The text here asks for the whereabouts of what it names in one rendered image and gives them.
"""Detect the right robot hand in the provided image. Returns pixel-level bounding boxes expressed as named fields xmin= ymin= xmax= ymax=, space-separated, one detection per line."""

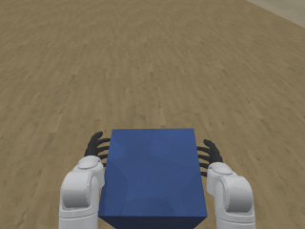
xmin=196 ymin=139 xmax=223 ymax=177

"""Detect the left robot forearm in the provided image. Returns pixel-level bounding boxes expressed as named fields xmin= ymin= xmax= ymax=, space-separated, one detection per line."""
xmin=58 ymin=156 xmax=105 ymax=229

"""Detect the right robot forearm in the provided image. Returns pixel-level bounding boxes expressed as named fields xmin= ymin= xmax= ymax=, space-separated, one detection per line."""
xmin=206 ymin=162 xmax=256 ymax=229

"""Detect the carton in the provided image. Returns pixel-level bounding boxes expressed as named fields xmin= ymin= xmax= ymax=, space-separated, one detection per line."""
xmin=97 ymin=128 xmax=208 ymax=229

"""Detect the left robot hand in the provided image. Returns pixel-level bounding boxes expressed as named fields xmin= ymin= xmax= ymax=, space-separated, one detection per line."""
xmin=84 ymin=131 xmax=111 ymax=167

